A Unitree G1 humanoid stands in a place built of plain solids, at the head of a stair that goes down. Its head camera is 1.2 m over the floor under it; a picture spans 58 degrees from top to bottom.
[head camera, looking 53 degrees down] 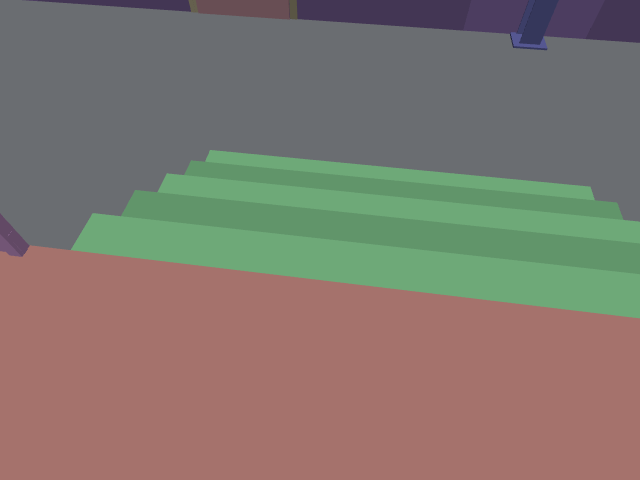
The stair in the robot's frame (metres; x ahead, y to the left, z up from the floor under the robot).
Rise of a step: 0.17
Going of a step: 0.30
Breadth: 2.60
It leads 8 degrees to the right of straight ahead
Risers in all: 6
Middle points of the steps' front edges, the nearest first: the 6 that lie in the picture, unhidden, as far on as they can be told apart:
0.70 -0.30 0.00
1.00 -0.34 -0.17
1.30 -0.38 -0.35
1.59 -0.42 -0.52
1.89 -0.46 -0.70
2.19 -0.50 -0.87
